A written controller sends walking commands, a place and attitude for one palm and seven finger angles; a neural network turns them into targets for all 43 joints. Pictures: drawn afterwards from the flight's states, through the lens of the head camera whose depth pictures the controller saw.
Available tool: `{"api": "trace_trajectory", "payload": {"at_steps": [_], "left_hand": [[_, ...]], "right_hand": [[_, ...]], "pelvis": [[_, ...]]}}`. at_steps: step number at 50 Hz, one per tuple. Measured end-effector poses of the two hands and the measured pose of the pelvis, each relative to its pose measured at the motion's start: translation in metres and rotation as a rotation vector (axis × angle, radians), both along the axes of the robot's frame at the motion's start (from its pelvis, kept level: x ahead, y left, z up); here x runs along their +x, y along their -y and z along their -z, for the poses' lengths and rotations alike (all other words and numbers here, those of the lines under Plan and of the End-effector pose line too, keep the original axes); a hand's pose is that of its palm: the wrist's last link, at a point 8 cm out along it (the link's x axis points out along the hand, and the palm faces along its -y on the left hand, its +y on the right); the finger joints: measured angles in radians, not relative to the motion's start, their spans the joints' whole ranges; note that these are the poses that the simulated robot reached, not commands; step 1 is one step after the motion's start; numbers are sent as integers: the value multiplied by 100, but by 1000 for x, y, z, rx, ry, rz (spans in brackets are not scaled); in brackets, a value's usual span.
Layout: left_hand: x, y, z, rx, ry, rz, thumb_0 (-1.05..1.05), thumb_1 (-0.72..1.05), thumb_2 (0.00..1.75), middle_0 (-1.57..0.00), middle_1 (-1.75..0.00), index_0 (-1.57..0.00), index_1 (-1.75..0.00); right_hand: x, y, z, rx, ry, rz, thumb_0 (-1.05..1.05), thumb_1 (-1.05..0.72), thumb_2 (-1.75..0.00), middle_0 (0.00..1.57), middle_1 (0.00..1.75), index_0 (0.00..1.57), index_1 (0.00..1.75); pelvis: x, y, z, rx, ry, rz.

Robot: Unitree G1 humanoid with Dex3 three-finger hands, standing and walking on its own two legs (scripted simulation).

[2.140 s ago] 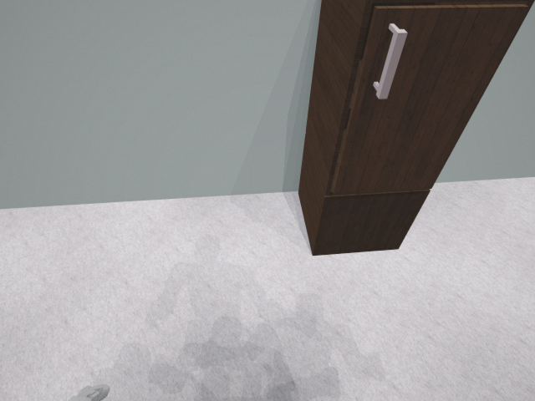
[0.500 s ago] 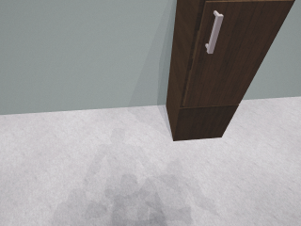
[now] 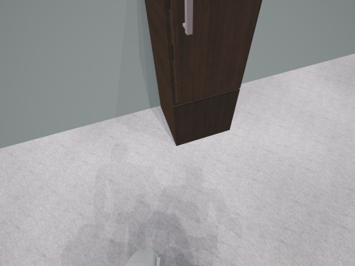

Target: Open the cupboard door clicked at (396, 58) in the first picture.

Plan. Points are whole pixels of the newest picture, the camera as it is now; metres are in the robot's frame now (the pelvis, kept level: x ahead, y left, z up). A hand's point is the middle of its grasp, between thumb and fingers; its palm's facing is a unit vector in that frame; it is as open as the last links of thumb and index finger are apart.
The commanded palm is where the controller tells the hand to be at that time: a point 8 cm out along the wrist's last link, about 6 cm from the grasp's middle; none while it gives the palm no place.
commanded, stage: walk to a spot facing it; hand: left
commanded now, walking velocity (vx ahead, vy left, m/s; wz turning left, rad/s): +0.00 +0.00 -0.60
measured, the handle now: (186, 8) +0.88 +0.04 +0.14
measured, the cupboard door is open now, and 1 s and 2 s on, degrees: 0 0 0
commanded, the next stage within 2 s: none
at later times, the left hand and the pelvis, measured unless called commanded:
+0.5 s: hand out of the picture +0.10 +0.29 -0.17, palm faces -0.22 -0.95 -0.21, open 7.4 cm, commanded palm none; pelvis -0.03 +0.09 +0.00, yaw -18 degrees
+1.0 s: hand (128, 264) +0.14 +0.15 -0.15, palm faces -0.58 -0.77 -0.25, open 7.3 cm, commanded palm none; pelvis -0.08 +0.06 -0.01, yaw -37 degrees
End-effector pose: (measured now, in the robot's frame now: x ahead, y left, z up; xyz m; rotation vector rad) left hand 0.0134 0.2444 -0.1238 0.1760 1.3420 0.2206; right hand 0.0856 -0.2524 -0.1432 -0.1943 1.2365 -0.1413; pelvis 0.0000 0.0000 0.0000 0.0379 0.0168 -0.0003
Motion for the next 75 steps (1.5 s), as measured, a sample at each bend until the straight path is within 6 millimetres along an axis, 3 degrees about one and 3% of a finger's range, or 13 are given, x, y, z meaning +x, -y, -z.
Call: {"api": "trace_trajectory", "payload": {"at_steps": [7, 15, 21, 27, 34, 43, 46, 50, 56, 62, 66, 70, 75], "left_hand": [[18, -16, 2, -3, 29, 64, 1, 91, 90, -20, -30, -21, -30], [45, -58, 16, -15, 73, 161, 0, 91, 90, -20, -30, -21, -30], [75, -86, 20, -40, 108, 252, 1, 91, 90, -20, -30, -20, -30], [94, -93, 15, -57, 112, 341, 1, 91, 90, -19, -30, -20, -30], [110, -65, 16, -76, 66, 471, 1, 91, 90, -19, -30, -20, -30], [145, 20, 10, -79, 167, 690, 1, 91, 90, -19, -30, -20, -30], [148, 41, 4, -69, 215, 733, 1, 91, 90, -19, -30, -20, -30], [146, 53, -5, -65, 225, 757, 0, 91, 90, -20, -30, -20, -30], [139, 52, -3, -87, 193, 789, 0, 91, 90, -20, -30, -20, -30], [134, 23, 11, -100, 111, 777, 0, 91, 90, -20, -30, -21, -30], [143, -2, 31, -95, 26, 777, 1, 91, 90, -20, -30, -21, -30], [166, -6, 34, -87, -51, 831, 1, 91, 90, -20, -30, -20, -30], [211, 23, 23, -111, -23, 898, 1, 91, 90, -19, -30, -20, -30]], "right_hand": [[-7, 1, -12, -45, 53, 64, 1, -91, -90, 20, 30, 20, 30], [-19, -32, -29, -85, 155, 138, 1, -91, -90, 20, 30, 20, 30], [-72, -65, -41, -114, 143, 218, 0, -91, -90, 20, 30, 21, 30], [-127, -89, -41, -112, 79, 327, 1, -90, -90, 20, 30, 21, 30], [-199, -113, -28, -68, -11, 487, 1, -90, -90, 20, 30, 21, 30], [-300, -121, 7, 16, -137, 689, 1, -90, -90, 20, 30, 21, 30], [-320, -118, 15, 31, -168, 730, 1, -91, -90, 20, 30, 21, 30], [-320, -110, 7, 28, -138, 760, 1, -91, -90, 20, 30, 20, 30], [-299, -96, -6, -11, -35, 767, 1, -91, -90, 20, 30, 20, 30], [-258, -84, -21, -69, 53, 755, 1, -91, -90, 20, 30, 20, 30], [-226, -83, -30, -141, 130, 763, 1, -91, -90, 20, 30, 20, 30], [-220, -103, -40, -163, 146, 823, 0, -91, -90, 20, 30, 21, 30], [-234, -143, -42, -109, 37, 927, 0, -91, -90, 20, 30, 21, 30]], "pelvis": [[-6, -14, -1, -14, -12, 73], [-19, -51, 5, -38, -15, 172], [-28, -78, 2, -64, 11, 248], [-31, -93, -4, -82, 19, 338], [-41, -97, -2, -78, 14, 436], [-65, -75, 14, -42, 5, 567], [-72, -70, 15, -56, 7, 594], [-77, -65, 7, -45, 12, 637], [-74, -65, 2, -45, 9, 694], [-51, -73, 2, -55, -2, 750], [-26, -81, 10, -65, -9, 804], [-5, -81, 5, -82, -2, 873], [18, -70, -7, -104, -9, 922]]}}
